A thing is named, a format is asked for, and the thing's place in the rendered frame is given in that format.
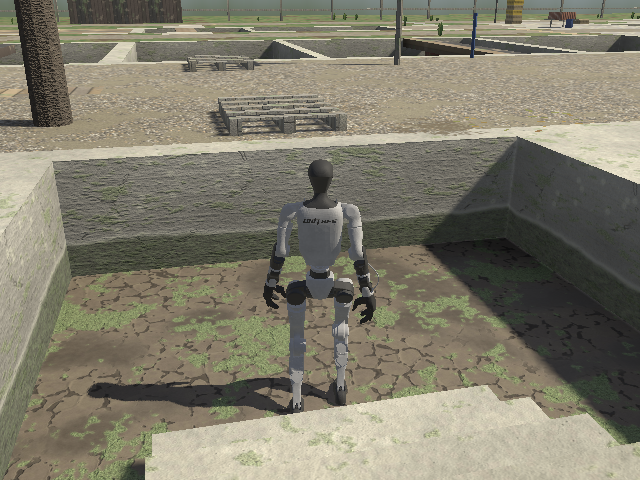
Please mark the right robot foot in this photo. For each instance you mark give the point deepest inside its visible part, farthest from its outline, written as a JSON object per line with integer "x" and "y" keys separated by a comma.
{"x": 340, "y": 396}

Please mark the left robot upper arm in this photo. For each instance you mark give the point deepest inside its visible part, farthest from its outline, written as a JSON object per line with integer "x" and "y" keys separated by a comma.
{"x": 289, "y": 212}

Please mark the robot left hand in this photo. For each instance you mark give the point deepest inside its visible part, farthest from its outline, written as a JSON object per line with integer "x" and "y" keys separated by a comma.
{"x": 268, "y": 294}

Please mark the humanoid robot head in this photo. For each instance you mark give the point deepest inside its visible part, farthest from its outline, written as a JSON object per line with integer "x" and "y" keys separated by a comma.
{"x": 320, "y": 173}

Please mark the robot right hand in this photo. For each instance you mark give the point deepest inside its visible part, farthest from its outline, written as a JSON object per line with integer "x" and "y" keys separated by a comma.
{"x": 370, "y": 304}

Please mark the robot right forearm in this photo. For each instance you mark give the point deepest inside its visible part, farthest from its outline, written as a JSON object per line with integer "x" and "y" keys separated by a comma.
{"x": 363, "y": 275}

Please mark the robot left forearm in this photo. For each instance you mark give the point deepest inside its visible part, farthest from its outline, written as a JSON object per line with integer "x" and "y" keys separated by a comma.
{"x": 275, "y": 268}

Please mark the right robot upper arm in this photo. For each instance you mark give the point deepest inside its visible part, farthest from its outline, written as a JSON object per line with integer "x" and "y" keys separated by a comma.
{"x": 352, "y": 213}

